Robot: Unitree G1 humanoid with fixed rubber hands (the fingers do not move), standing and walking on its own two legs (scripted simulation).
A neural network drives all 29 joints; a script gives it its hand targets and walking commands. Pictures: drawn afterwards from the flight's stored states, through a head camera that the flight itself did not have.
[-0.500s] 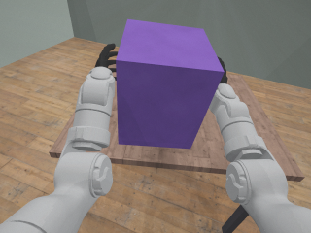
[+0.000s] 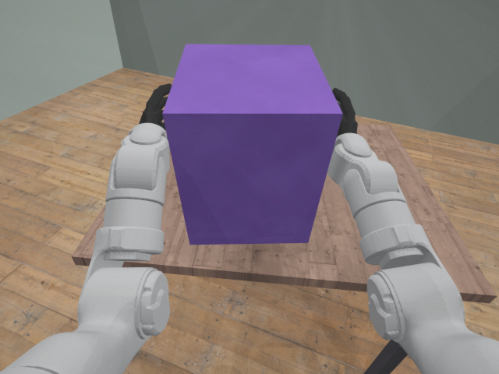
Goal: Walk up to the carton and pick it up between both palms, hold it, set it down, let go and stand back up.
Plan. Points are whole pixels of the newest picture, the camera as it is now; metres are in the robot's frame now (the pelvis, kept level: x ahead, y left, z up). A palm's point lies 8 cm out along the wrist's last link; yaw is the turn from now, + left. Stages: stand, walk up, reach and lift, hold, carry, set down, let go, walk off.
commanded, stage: reach and lift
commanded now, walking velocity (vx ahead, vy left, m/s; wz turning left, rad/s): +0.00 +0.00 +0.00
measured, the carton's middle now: (248, 146) +0.39 -0.01 +0.21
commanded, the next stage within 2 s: hold in 0.22 s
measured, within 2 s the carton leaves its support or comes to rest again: neither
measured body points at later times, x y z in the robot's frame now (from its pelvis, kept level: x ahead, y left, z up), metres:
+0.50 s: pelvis +0.01 +0.00 +0.00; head -0.09 +0.02 +0.44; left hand +0.38 +0.14 +0.28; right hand +0.37 -0.15 +0.28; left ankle +0.03 +0.13 -0.75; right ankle -0.02 -0.12 -0.75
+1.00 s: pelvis -0.01 -0.01 +0.00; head -0.11 +0.02 +0.44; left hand +0.37 +0.15 +0.29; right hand +0.37 -0.15 +0.30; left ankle +0.03 +0.13 -0.75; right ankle -0.02 -0.12 -0.75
